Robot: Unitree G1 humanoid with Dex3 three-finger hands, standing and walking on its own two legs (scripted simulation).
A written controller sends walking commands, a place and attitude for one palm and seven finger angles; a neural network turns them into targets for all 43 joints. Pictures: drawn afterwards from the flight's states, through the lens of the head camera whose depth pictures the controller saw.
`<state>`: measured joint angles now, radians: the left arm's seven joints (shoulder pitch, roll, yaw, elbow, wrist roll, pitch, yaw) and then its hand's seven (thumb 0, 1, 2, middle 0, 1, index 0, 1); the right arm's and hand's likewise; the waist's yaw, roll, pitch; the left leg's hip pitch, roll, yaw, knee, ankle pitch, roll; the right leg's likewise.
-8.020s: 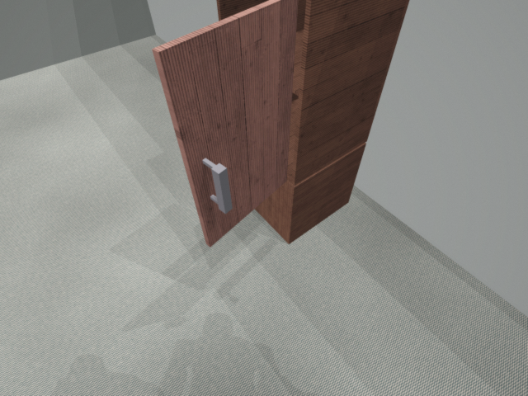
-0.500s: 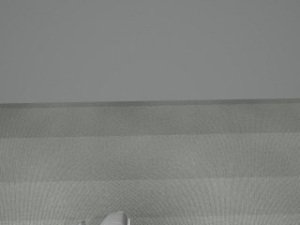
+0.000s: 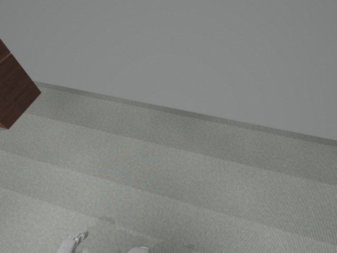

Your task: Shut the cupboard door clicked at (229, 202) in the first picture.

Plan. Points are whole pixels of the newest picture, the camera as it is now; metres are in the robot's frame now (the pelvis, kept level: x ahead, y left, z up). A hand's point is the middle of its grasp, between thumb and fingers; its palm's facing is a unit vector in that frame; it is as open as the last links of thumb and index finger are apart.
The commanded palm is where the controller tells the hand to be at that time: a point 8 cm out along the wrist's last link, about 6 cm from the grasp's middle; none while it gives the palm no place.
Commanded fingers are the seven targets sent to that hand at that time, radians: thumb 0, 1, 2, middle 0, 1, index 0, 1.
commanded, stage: walk to a spot facing it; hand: left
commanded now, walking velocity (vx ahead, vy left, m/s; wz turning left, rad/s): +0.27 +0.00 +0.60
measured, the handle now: out of the picture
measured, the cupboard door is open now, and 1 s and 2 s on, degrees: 100 100 100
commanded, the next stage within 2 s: none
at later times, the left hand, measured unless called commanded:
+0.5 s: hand out of the picture -0.02 +0.20 -0.17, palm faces +0.38 -0.90 -0.21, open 7.4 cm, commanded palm none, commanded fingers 0.00 0.90 0.90 -0.20 -0.30 -0.20 -0.30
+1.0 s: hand (95, 177) +0.33 +0.26 -0.14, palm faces +0.44 -0.87 -0.20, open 7.3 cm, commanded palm none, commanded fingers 0.00 0.90 0.90 -0.20 -0.30 -0.20 -0.30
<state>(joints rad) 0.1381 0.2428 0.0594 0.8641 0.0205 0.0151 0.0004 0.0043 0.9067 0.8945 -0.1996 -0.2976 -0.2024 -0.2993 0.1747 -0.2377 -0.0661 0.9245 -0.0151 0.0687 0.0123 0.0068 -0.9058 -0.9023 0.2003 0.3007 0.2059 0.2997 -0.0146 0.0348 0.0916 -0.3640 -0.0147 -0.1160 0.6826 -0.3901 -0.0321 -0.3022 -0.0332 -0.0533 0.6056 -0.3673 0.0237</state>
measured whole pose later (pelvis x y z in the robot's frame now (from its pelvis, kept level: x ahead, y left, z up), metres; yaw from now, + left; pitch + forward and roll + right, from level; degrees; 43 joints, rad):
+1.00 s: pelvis +0.32 +0.05 +0.01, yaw +29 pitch +0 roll +1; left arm 0.16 0.16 0.04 0.93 0.03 -0.07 -0.01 0.00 0.91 0.89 -0.20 -0.30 -0.20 -0.30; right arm 0.30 -0.22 -0.07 1.07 -0.02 0.01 0.02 0.01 -0.91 -0.90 0.20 0.30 0.20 0.30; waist -0.05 0.02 0.08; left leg -0.47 0.06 0.02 1.20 -0.30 0.01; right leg -0.27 -0.08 -0.20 0.54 -0.26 -0.03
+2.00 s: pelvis +0.71 +0.28 +0.02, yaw +43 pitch -1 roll +1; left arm 0.15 0.15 0.06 0.99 0.01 -0.09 0.01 -0.02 0.93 0.89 -0.20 -0.30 -0.21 -0.30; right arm 0.33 -0.17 -0.06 1.12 -0.02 0.00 0.01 0.01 -0.91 -0.90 0.20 0.30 0.20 0.30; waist -0.06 0.02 0.07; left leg -0.49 0.08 0.02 1.16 -0.28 0.00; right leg -0.22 -0.04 -0.22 0.47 -0.24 -0.06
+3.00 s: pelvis +0.90 +0.47 +0.01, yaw +74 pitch +0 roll +2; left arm 0.15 0.18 0.02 0.86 0.02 -0.01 0.02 0.00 0.90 0.89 -0.20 -0.30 -0.21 -0.30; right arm 0.20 -0.26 -0.09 0.97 -0.01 0.08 0.02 0.01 -0.91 -0.90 0.20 0.30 0.20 0.30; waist -0.06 0.01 0.09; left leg -0.50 -0.01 0.00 1.15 -0.44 -0.06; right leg -0.22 -0.08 -0.12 0.52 -0.30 -0.01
